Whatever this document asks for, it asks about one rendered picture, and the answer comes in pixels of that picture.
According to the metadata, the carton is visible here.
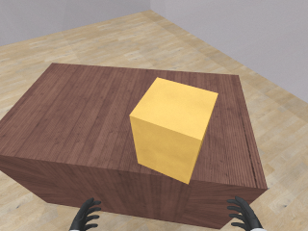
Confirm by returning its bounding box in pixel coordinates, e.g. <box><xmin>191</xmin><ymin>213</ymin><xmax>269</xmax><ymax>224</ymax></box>
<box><xmin>129</xmin><ymin>77</ymin><xmax>218</xmax><ymax>185</ymax></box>

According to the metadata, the robot left hand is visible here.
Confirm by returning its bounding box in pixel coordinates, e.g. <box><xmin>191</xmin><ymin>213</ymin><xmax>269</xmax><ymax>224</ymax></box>
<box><xmin>68</xmin><ymin>197</ymin><xmax>101</xmax><ymax>231</ymax></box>

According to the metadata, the robot right hand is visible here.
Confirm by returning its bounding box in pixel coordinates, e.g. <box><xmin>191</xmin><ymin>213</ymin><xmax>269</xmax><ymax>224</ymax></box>
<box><xmin>226</xmin><ymin>196</ymin><xmax>264</xmax><ymax>231</ymax></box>

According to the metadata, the pedestal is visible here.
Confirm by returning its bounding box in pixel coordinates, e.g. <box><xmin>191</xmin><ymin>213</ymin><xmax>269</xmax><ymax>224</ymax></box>
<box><xmin>0</xmin><ymin>63</ymin><xmax>268</xmax><ymax>230</ymax></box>

